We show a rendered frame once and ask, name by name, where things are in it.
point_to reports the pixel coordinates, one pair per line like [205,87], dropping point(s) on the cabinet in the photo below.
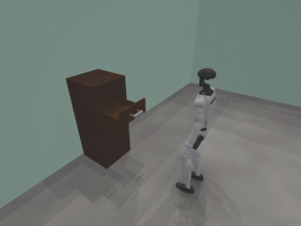
[102,142]

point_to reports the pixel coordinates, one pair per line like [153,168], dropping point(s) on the left robot upper arm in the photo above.
[199,105]

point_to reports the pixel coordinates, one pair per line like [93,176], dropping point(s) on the robot left hand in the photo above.
[185,154]

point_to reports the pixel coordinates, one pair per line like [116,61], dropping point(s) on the robot right shin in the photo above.
[196,162]

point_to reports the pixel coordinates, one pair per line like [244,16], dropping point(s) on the drawer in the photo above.
[117,112]

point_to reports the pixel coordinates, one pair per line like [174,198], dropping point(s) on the robot left forearm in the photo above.
[193,137]

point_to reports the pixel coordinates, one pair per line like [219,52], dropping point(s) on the handle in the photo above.
[138,113]

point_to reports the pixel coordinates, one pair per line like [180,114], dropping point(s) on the robot left foot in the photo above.
[183,188]

